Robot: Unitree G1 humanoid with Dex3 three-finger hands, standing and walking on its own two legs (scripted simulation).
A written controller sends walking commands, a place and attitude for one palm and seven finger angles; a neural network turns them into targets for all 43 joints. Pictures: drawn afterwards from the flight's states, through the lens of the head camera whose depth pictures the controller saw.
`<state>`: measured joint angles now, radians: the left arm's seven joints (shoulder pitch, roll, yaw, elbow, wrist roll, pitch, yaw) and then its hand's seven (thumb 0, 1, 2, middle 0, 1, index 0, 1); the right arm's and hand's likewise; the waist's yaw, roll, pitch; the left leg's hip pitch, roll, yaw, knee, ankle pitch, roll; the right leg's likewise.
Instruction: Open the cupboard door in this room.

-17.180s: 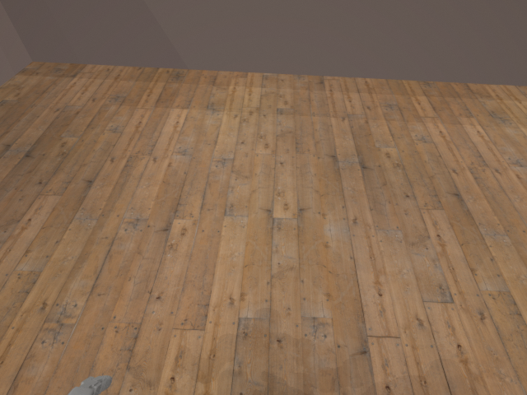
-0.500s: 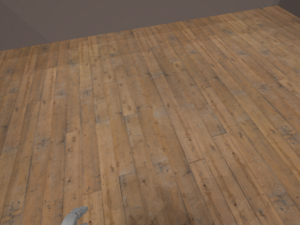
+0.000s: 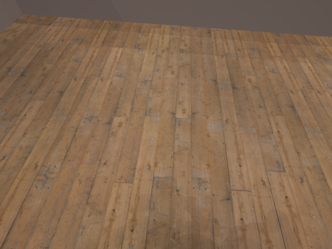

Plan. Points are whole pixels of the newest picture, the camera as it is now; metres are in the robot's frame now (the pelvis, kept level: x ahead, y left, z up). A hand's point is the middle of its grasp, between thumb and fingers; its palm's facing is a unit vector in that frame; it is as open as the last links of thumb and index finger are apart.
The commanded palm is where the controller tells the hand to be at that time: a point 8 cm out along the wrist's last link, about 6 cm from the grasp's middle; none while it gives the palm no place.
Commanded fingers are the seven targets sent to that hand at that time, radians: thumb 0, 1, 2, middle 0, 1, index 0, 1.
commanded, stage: turn or walk to find it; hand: left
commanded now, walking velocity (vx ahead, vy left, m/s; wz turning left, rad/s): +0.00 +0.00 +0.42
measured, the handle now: out of the picture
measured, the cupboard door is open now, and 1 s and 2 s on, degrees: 0 0 0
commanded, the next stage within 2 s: stand and wait in 0.58 s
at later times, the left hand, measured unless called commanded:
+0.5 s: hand out of the picture +0.06 +0.24 -0.15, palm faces +0.16 -0.96 -0.24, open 7.3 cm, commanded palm none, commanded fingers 0.00 0.90 0.90 -0.20 -0.30 -0.20 -0.30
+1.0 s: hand out of the picture -0.07 +0.18 -0.17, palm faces +0.23 -0.95 -0.21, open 7.3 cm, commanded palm none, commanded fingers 0.00 0.90 0.90 -0.20 -0.30 -0.20 -0.30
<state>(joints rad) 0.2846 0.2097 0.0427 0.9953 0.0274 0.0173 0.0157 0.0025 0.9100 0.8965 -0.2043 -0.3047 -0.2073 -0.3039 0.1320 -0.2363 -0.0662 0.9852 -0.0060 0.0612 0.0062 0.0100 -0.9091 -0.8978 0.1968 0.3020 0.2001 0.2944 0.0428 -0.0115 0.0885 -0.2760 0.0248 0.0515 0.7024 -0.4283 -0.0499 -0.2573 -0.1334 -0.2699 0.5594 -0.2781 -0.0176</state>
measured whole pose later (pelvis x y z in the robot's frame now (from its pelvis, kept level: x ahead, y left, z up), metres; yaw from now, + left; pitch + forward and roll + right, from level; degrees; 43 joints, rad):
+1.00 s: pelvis -0.04 +0.00 +0.00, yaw +9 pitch +1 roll +0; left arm 0.28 0.18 0.05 1.05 0.01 0.03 0.01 0.00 0.92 0.90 -0.20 -0.30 -0.21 -0.30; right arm 0.13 -0.19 -0.05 1.02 0.00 0.02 -0.03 0.01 -0.91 -0.90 0.20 0.30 0.20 0.29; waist 0.04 0.00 0.07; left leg -0.19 0.03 0.03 0.49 -0.31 -0.03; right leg -0.28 0.02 0.02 0.54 -0.27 -0.02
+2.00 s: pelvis -0.08 +0.00 +0.00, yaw -21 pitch +0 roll -1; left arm 0.20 0.26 0.08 0.96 0.02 0.08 -0.02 0.00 0.91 0.90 -0.20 -0.30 -0.20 -0.30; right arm 0.18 -0.18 -0.03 0.92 -0.02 0.02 -0.03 0.01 -0.90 -0.90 0.20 0.30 0.21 0.30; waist 0.02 -0.04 0.07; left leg -0.21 0.04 0.09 0.51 -0.29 0.02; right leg -0.50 0.06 0.05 1.00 -0.43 0.04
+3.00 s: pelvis -0.10 -0.02 +0.00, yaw -49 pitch +1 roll +0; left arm 0.26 0.24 0.07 0.98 0.01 0.06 0.00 0.00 0.91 0.90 -0.20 -0.30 -0.21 -0.30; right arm 0.09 -0.20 -0.04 0.90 0.00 0.01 -0.03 0.01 -0.91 -0.90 0.20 0.30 0.20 0.30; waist 0.05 -0.04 0.07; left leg -0.25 0.00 0.01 0.53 -0.27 -0.01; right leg -0.34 0.12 0.15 0.59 -0.28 -0.03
